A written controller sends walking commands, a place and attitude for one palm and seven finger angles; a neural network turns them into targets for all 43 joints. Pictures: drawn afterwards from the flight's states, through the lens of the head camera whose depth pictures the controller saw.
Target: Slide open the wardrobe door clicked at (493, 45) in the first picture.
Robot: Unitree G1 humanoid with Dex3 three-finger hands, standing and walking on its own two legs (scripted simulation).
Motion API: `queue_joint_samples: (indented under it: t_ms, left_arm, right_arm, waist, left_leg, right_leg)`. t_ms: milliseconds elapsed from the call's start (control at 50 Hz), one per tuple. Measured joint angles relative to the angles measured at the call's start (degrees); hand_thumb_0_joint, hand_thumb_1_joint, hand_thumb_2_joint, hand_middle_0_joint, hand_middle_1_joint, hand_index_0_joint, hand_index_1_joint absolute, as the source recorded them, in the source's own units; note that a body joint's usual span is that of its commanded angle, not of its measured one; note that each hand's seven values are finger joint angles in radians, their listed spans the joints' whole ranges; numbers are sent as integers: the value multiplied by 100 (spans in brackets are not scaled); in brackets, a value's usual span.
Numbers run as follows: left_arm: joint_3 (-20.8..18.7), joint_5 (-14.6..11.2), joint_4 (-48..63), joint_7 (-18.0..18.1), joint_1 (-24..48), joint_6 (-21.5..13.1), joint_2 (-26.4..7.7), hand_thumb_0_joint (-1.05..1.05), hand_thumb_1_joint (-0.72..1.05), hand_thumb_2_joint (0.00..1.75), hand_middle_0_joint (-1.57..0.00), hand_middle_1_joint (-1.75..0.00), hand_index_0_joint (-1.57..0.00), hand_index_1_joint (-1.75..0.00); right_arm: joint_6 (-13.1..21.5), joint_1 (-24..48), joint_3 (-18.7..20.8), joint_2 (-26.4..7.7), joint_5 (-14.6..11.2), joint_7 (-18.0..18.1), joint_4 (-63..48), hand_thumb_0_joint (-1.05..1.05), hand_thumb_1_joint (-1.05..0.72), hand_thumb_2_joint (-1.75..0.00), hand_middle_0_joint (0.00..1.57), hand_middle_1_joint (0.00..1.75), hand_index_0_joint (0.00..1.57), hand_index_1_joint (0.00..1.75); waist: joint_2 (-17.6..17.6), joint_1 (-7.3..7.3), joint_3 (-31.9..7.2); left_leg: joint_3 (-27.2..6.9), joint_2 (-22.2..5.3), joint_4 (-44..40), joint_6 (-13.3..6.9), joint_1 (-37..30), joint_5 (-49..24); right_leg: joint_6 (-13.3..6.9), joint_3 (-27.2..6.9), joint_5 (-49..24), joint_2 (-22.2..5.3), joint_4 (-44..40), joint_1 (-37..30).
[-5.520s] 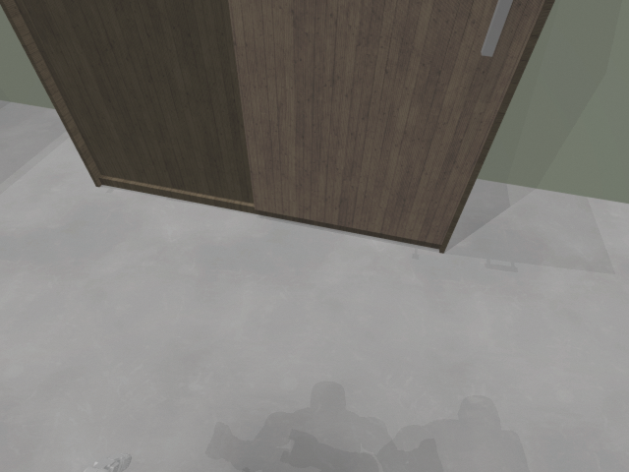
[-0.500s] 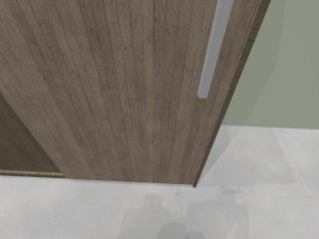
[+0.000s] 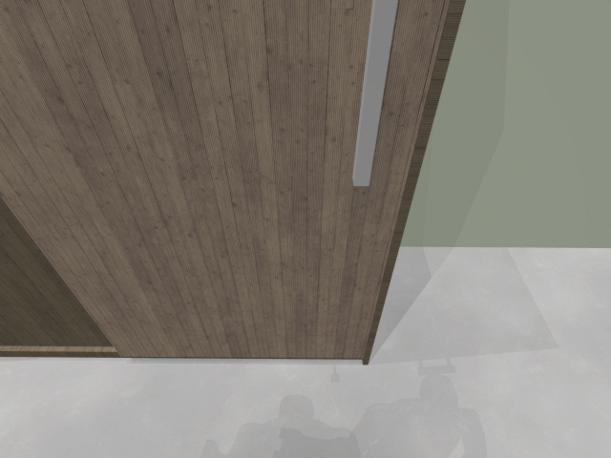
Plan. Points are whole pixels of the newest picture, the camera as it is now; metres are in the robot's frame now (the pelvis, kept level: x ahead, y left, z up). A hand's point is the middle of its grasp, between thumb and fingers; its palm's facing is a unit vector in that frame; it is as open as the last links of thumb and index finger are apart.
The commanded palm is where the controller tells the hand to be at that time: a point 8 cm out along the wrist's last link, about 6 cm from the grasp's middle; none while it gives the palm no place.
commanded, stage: look again from close up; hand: right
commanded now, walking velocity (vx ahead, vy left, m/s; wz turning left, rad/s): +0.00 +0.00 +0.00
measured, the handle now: (369, 97) +0.58 -0.07 +0.22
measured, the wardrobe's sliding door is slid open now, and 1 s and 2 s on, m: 0.00 0.00 0.00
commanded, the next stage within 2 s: none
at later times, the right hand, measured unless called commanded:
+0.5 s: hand out of the picture -0.02 -0.21 -0.17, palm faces +0.00 +0.97 -0.25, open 7.4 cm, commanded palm none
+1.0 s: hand out of the picture +0.00 -0.18 -0.17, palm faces +0.00 +0.98 -0.22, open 7.4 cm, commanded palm none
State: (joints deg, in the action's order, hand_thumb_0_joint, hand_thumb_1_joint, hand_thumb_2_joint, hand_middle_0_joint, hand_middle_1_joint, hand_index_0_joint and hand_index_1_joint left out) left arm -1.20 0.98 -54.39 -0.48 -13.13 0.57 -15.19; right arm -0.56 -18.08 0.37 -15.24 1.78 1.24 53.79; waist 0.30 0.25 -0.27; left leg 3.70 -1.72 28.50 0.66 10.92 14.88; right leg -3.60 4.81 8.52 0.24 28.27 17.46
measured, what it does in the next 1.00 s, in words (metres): stands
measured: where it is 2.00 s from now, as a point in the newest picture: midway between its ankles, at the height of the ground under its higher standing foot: outside the picture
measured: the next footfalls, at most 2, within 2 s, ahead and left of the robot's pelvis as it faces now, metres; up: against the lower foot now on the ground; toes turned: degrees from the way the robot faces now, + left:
none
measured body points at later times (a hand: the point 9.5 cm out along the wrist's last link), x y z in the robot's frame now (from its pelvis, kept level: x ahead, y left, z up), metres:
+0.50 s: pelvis +0.00 -0.01 +0.00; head -0.01 -0.01 +0.45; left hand +0.02 +0.25 -0.15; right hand -0.02 -0.26 -0.15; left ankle +0.01 +0.13 -0.73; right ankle +0.08 -0.08 -0.73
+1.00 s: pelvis +0.01 +0.01 +0.01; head +0.01 +0.00 +0.46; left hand +0.02 +0.24 -0.15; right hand +0.00 -0.23 -0.15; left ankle +0.01 +0.13 -0.73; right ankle +0.08 -0.08 -0.73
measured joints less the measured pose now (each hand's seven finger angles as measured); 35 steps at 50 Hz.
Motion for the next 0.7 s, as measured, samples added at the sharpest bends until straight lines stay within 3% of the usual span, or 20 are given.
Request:
queue_joint_samples:
  t_ms: [200,700]
  left_arm:
    - [7,-42,-389,-14,-161,55,-20,1,91,90,-20,-30,-20,-30]
    - [-9,-78,-756,14,-129,47,323,1,91,90,-20,-30,-20,-30]
  right_arm:
    - [-23,-257,-7,-58,-6,3,373,1,-91,-90,20,30,20,30]
    - [67,-213,-54,406,-8,65,665,1,-91,-90,20,30,20,30]
  waist:
    - [21,3,120]
    - [46,-23,105]
  left_leg:
    - [-14,-53,-189,46,-38,-140]
    - [-48,-43,-313,60,-84,-204]
  right_leg:
    - [-30,18,-172,68,-273,-79]
    - [30,35,-270,70,-497,-187]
